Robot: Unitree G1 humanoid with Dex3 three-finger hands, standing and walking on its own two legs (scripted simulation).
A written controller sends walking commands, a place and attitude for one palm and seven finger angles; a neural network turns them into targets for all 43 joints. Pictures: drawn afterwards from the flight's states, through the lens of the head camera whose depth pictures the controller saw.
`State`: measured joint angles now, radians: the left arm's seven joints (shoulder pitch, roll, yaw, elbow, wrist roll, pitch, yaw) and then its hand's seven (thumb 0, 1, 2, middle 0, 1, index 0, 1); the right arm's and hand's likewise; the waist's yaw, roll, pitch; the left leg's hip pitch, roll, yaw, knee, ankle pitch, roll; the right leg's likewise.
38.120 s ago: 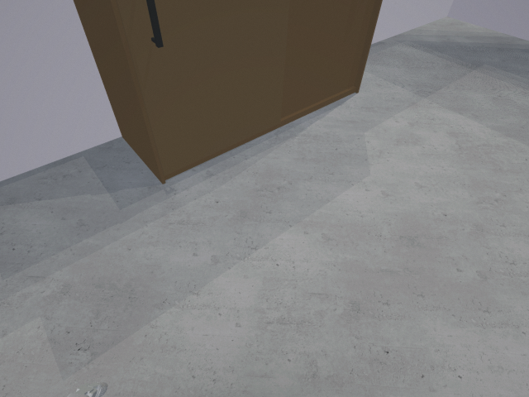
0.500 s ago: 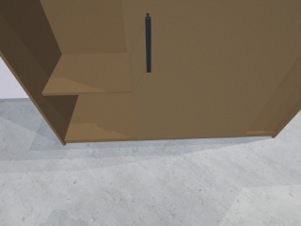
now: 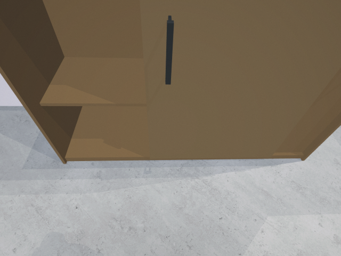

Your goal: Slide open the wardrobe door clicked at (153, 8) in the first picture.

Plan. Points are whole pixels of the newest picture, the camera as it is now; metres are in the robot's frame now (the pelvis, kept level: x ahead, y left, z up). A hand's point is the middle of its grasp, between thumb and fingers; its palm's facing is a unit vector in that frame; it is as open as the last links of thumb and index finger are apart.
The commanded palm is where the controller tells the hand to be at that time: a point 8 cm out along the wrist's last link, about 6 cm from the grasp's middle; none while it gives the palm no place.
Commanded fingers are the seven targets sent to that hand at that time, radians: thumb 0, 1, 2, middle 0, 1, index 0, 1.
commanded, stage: look to check the result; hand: left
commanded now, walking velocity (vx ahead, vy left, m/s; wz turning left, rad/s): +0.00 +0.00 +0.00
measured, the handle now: (168, 52) +0.77 +0.05 +0.07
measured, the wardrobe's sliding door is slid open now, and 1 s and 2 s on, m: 0.56 0.56 0.56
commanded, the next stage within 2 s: stand and wait in 0.40 s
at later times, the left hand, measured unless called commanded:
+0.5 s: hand out of the picture +0.08 +0.24 -0.16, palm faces -0.02 -0.95 -0.31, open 7.4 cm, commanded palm none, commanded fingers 0.00 0.90 0.90 -0.20 -0.30 -0.20 -0.30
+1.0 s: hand out of the picture +0.08 +0.22 -0.16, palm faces -0.04 -0.95 -0.30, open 7.4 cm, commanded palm none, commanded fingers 0.00 0.90 0.90 -0.20 -0.30 -0.20 -0.30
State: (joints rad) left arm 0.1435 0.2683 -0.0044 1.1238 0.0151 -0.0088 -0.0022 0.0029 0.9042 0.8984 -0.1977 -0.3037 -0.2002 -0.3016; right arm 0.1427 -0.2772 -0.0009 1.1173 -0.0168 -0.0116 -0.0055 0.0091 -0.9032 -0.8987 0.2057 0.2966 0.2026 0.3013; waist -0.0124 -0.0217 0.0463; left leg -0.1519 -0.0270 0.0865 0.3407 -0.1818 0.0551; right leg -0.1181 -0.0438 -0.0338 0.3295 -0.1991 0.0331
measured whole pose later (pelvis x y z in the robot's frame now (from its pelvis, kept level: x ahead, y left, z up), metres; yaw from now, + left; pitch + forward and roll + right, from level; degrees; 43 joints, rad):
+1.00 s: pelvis +0.01 -0.01 +0.00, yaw +1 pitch -1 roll +0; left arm 0.11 0.32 0.00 1.13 0.01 -0.01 -0.01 0.00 0.90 0.90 -0.20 -0.30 -0.20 -0.30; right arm 0.11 -0.32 0.00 1.12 -0.01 -0.01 0.00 0.01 -0.90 -0.90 0.21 0.30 0.20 0.30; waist -0.01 -0.01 0.06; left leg -0.11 -0.02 0.07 0.29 -0.17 0.03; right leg -0.07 -0.03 -0.05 0.28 -0.19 0.02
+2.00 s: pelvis +0.01 -0.03 +0.00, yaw +0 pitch -1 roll +0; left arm 0.10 0.32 0.00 1.13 0.01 -0.02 0.00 0.00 0.90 0.90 -0.20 -0.30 -0.20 -0.30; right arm 0.10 -0.33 0.00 1.13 -0.01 -0.01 0.00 0.01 -0.90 -0.90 0.21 0.30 0.20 0.30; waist -0.01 -0.01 0.05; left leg -0.09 0.01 0.06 0.27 -0.16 0.01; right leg -0.05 0.00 -0.05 0.26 -0.19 -0.01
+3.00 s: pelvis +0.02 -0.04 +0.00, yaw +0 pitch -1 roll +0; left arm 0.10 0.33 0.00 1.13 0.01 -0.02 0.00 0.00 0.90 0.90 -0.20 -0.30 -0.20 -0.30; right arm 0.10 -0.33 0.01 1.13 -0.01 -0.01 -0.01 0.01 -0.90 -0.90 0.21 0.30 0.20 0.30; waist -0.01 -0.01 0.05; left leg -0.08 0.01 0.07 0.26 -0.16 0.00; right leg -0.05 0.00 -0.05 0.26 -0.19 -0.02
